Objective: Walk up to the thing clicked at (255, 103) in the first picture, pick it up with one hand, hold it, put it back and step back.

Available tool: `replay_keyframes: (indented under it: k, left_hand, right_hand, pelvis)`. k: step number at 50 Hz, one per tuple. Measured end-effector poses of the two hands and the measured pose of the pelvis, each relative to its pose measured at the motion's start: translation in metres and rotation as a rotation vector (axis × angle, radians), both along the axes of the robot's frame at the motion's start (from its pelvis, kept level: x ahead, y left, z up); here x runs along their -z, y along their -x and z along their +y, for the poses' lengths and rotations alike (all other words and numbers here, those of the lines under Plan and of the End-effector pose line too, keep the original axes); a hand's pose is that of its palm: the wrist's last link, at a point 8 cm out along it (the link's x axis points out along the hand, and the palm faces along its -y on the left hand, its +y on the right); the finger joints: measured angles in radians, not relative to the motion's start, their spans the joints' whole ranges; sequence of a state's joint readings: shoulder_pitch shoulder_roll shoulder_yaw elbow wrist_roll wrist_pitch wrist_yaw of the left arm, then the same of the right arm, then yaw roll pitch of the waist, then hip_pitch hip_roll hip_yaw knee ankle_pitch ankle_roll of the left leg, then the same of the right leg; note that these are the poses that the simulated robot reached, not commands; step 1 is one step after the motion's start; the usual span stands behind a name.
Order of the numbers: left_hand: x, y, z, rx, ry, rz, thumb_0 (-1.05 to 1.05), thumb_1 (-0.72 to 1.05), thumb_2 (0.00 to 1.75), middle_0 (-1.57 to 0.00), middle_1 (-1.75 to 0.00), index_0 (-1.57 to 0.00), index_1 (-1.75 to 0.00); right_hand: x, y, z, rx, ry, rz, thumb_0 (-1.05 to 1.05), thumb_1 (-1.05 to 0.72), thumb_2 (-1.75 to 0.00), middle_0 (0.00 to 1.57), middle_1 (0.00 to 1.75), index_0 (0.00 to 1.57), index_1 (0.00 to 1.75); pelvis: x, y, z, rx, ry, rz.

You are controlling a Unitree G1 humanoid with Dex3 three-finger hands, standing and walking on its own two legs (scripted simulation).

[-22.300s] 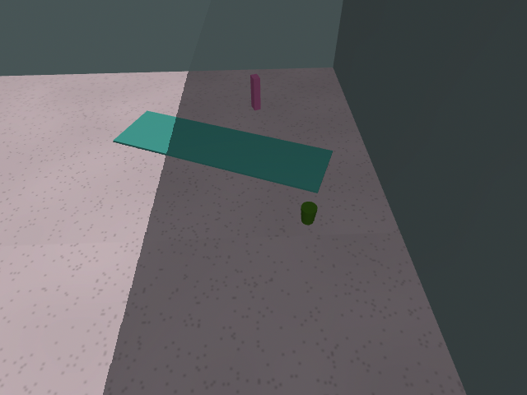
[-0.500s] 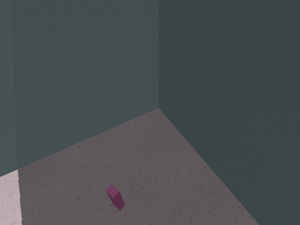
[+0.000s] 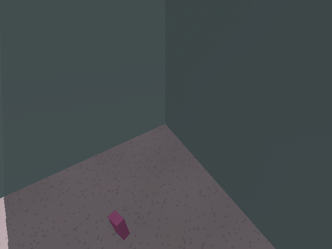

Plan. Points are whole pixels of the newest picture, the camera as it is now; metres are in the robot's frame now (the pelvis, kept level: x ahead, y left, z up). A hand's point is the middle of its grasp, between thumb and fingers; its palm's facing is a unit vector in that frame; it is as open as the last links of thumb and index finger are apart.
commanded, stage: stand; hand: left
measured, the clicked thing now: (119, 226) +0.42 +0.26 -0.68
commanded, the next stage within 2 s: none
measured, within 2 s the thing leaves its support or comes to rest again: neither
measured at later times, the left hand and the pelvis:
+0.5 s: hand out of the picture +0.06 +0.25 -0.16, palm faces -0.02 -0.94 -0.34, open 7.4 cm; pelvis +0.00 +0.00 +0.00, yaw +2 degrees
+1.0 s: hand out of the picture +0.09 +0.25 -0.16, palm faces -0.01 -0.94 -0.34, open 7.4 cm; pelvis +0.02 -0.01 +0.00, yaw +2 degrees
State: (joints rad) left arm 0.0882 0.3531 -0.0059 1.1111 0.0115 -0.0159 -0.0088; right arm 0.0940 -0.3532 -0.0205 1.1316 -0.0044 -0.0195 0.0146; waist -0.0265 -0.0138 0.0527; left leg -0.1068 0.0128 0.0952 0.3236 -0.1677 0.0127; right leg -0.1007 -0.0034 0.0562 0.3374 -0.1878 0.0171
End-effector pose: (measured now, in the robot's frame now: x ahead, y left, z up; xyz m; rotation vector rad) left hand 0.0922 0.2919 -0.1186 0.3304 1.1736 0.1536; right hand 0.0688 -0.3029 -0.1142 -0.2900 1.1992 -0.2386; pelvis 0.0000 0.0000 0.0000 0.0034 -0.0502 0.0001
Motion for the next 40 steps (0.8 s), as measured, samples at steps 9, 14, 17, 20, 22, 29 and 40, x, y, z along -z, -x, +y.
replay_keyframes:
  k: [9,14,17,20,22,29,40]
  left_hand:
    - [0.0,0.027,0.005,-0.034,-0.016,0.055,0.0,0.91,0.9,-0.2,-0.3,-0.2,-0.3]
    - [0.0,0.035,0.005,-0.049,-0.018,0.069,0.0,0.91,0.9,-0.2,-0.3,-0.2,-0.3]
    - [0.001,0.038,0.005,-0.053,-0.017,0.071,0.0,0.91,0.9,-0.2,-0.3,-0.2,-0.3]
    - [0.001,0.039,0.004,-0.056,-0.014,0.071,0.0,0.91,0.9,-0.2,-0.3,-0.2,-0.3]
    - [0.002,0.039,0.003,-0.057,-0.012,0.071,0.0,0.91,0.9,-0.2,-0.3,-0.2,-0.3]
    - [0.003,0.034,0.0,-0.053,-0.007,0.069,0.0,0.91,0.9,-0.2,-0.3,-0.2,-0.3]
    - [0.002,0.023,0.0,-0.051,-0.008,0.057,0.0,0.91,0.9,-0.2,-0.3,-0.2,-0.3]
  right_hand:
    - [0.005,0.0,0.007,-0.021,-0.024,0.032,0.01,-0.9,-0.89,0.21,0.3,0.2,0.3]
    - [0.006,-0.003,0.007,-0.03,-0.028,0.035,0.01,-0.9,-0.89,0.21,0.3,0.2,0.3]
    - [0.006,-0.006,0.007,-0.035,-0.027,0.034,0.01,-0.9,-0.89,0.21,0.3,0.2,0.3]
    - [0.005,-0.008,0.006,-0.039,-0.024,0.032,0.01,-0.9,-0.89,0.21,0.3,0.2,0.3]
    - [0.004,-0.009,0.005,-0.041,-0.021,0.032,0.01,-0.9,-0.89,0.21,0.3,0.2,0.3]
    - [0.003,-0.012,0.002,-0.044,-0.012,0.037,0.01,-0.9,-0.89,0.21,0.3,0.2,0.3]
    - [0.003,-0.017,0.001,-0.046,-0.009,0.043,0.01,-0.9,-0.89,0.21,0.3,0.2,0.3]
  pelvis:
    - [-0.001,0.002,-0.002,-0.014,0.002,0.006]
    - [-0.001,0.001,-0.002,-0.018,0.002,0.009]
    - [-0.001,0.0,-0.003,-0.021,0.001,0.01]
    - [-0.001,0.0,-0.004,-0.023,0.002,0.011]
    - [-0.001,-0.001,-0.004,-0.025,0.001,0.013]
    - [-0.001,-0.004,-0.005,-0.028,0.002,0.018]
    - [-0.002,-0.01,-0.005,-0.03,0.003,0.022]
